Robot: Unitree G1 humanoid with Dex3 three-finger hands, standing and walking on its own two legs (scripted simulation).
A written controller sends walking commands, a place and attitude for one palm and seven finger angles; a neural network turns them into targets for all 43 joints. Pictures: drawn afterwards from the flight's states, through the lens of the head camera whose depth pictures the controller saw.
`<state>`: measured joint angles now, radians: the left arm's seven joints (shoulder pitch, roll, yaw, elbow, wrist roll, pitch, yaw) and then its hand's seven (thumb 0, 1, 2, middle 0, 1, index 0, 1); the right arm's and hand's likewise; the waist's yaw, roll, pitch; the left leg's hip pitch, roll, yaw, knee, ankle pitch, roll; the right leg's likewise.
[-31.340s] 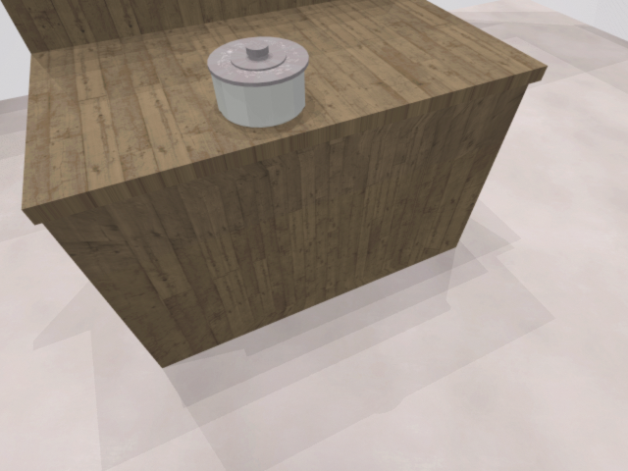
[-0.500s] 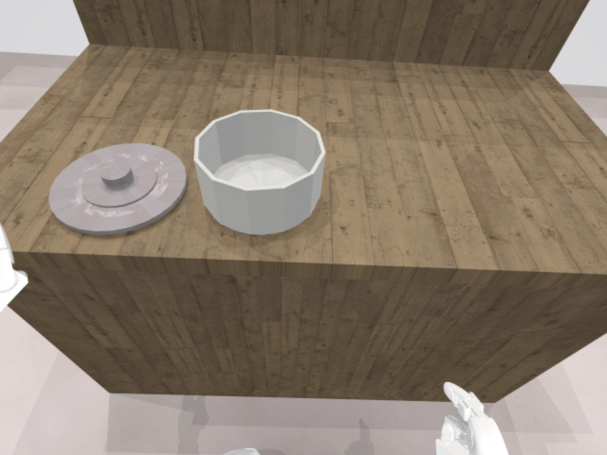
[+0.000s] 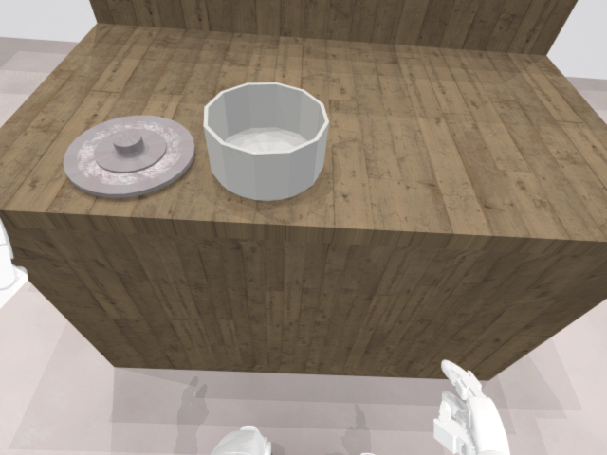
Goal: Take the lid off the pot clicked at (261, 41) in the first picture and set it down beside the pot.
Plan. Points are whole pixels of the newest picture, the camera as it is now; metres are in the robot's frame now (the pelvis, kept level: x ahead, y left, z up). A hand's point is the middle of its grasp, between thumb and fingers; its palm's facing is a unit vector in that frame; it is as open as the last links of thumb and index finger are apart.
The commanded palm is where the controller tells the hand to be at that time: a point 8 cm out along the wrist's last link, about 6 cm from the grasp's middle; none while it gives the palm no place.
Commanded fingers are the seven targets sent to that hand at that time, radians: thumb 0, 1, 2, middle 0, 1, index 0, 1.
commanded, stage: step back with the hand held close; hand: left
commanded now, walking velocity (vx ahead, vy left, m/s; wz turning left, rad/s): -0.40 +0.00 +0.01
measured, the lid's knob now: (128, 141) +0.55 +0.33 +0.07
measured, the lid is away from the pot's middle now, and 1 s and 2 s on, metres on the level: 0.23 0.23 0.23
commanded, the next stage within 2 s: stop stepping back and stand still in 0.40 s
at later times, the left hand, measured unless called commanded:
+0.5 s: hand out of the picture +0.13 +0.21 +0.25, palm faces +0.30 -0.84 -0.45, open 7.4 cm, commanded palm +0.06 +0.28 +0.26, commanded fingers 0.00 0.90 0.90 -0.20 -0.30 -0.20 -0.30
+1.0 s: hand out of the picture +0.04 +0.28 +0.23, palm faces +0.37 -0.86 -0.34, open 7.4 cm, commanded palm +0.00 +0.32 +0.26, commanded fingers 0.00 0.90 0.90 -0.20 -0.30 -0.20 -0.30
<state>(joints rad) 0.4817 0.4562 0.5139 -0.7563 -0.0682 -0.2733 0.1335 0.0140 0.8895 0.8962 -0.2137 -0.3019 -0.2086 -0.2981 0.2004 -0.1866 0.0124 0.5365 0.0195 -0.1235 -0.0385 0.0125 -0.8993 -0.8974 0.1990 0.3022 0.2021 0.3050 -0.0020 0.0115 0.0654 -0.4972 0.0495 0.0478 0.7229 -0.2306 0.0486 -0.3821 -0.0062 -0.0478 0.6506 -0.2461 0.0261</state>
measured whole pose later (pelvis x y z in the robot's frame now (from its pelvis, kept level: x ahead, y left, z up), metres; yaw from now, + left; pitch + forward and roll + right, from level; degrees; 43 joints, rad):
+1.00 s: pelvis -0.15 +0.05 +0.01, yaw -3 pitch -1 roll -3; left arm 0.53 0.41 0.42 -0.70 -0.05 -0.22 0.12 0.01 0.89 0.90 -0.21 -0.30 -0.21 -0.30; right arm 0.28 -0.19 0.02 0.63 0.01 -0.08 -0.05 0.01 -0.90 -0.90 0.20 0.30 0.20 0.31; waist -0.01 -0.03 -0.06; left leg -0.36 0.00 0.01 0.71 -0.43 0.04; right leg -0.23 0.01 -0.03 0.54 -0.31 0.00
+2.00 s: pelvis -0.14 +0.03 +0.02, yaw +1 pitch +0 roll -1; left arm 0.27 0.14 0.01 1.10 0.00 0.02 0.04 0.01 0.92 0.90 -0.20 -0.30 -0.19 -0.29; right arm 0.33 -0.08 -0.02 1.08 -0.01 0.01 -0.06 0.01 -0.92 -0.90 0.20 0.30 0.20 0.30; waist -0.01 0.00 0.06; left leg -0.22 -0.02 -0.01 0.50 -0.29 0.02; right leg -0.15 0.06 -0.01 0.44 -0.30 -0.05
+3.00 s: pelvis -0.14 +0.03 +0.03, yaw +0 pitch -1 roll +0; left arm 0.28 0.12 0.02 1.13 0.01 0.00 0.05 0.01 0.93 0.90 -0.20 -0.30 -0.20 -0.30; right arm 0.31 -0.10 -0.03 1.11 -0.01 0.00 -0.05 0.01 -0.91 -0.90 0.19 0.30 0.20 0.30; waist -0.01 0.00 0.05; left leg -0.17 -0.02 0.01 0.46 -0.28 0.03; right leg -0.12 0.05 0.01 0.43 -0.30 -0.04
